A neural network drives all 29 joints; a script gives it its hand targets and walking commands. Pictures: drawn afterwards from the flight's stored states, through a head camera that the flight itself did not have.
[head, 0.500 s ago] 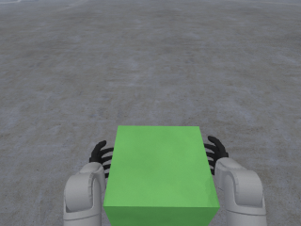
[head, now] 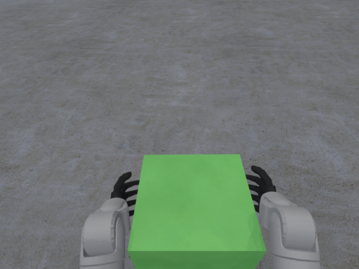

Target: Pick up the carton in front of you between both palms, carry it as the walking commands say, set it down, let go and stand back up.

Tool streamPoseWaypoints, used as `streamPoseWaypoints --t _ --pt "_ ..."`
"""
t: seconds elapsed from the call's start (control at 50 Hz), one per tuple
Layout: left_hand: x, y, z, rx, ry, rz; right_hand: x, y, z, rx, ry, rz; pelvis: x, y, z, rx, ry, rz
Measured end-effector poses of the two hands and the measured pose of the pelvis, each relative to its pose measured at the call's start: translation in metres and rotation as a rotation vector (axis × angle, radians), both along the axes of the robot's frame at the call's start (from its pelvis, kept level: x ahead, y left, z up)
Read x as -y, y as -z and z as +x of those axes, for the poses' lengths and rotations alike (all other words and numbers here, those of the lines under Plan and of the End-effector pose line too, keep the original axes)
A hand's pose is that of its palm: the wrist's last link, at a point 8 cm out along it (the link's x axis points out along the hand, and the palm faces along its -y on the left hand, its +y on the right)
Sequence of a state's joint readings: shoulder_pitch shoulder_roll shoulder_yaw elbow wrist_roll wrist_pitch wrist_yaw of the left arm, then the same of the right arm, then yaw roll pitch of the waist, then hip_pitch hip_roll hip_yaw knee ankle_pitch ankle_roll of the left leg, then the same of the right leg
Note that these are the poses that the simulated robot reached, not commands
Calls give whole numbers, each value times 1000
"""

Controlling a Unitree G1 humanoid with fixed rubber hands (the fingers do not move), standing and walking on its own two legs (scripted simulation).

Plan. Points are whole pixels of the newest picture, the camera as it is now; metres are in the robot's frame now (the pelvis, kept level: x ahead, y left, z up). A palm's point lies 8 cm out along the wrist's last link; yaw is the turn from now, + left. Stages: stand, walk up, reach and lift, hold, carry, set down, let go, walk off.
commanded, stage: carry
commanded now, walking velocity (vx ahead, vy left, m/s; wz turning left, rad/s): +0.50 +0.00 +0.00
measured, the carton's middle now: (192, 225) +0.25 +0.00 -0.01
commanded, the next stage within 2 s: none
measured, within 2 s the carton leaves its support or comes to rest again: neither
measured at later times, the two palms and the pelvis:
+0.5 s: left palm (132, 107) +0.59 +0.18 +0.07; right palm (230, 103) +0.57 -0.12 +0.08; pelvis +0.31 +0.04 +0.01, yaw -3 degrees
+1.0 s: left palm (144, 82) +0.76 +0.16 +0.06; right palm (225, 76) +0.76 -0.14 +0.06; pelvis +0.49 +0.01 -0.01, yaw +0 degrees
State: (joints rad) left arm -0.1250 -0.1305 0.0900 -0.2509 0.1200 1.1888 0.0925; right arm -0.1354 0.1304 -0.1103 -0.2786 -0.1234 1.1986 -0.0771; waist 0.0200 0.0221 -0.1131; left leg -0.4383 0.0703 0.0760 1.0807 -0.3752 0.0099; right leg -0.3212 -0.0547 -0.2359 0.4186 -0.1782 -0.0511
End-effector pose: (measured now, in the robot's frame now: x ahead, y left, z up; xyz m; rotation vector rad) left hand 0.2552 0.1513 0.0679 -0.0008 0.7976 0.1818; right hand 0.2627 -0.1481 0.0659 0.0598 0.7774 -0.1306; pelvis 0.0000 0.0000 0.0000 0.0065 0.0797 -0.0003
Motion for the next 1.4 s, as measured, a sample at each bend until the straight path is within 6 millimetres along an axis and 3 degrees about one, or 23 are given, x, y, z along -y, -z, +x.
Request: streamPoseWaypoints --t 0.08,0.2,0.3,0.36,0.44,0.54,0.66,0.76,0.9,1.04,1.2,1.4 --pt "-1 -13 45 34 -12 -1 -1 -12 47 35 -13 -2 1 -8 45 -5 6 11" --pt "-8 -29 132 122 8 -16 -7 -31 127 122 11 -13 -10 -4 128 -1 10 7" --pt "-24 -15 216 153 31 -43 -24 -25 203 152 37 -37 -31 19 209 23 35 0" --pt "-29 0 258 89 47 -58 -29 -13 241 89 51 -54 -40 18 244 19 52 6" --pt "-28 3 302 14 67 -68 -28 -10 276 14 83 -52 -46 2 282 9 62 -20" --pt "-24 -8 355 47 72 -70 -24 -24 329 46 86 -57 -42 -8 331 3 49 -35" --pt "-15 -22 413 127 31 -48 -14 -32 400 126 45 -34 -23 1 397 25 37 -9" --pt "-3 -17 458 100 32 -2 -2 -15 446 99 45 12 -12 9 443 27 16 -27" --pt "-4 -1 491 45 31 -8 -3 -2 482 44 32 -10 -10 8 479 9 5 -27" --pt "-14 13 505 61 17 -12 -14 6 503 61 -6 -42 -14 10 496 -4 -5 -22" --pt "-26 26 504 77 19 3 -25 19 506 79 -37 -64 -22 12 498 4 -12 -21" --pt "-29 47 499 84 51 36 -29 42 498 88 -55 -92 -27 15 482 34 -14 -21"
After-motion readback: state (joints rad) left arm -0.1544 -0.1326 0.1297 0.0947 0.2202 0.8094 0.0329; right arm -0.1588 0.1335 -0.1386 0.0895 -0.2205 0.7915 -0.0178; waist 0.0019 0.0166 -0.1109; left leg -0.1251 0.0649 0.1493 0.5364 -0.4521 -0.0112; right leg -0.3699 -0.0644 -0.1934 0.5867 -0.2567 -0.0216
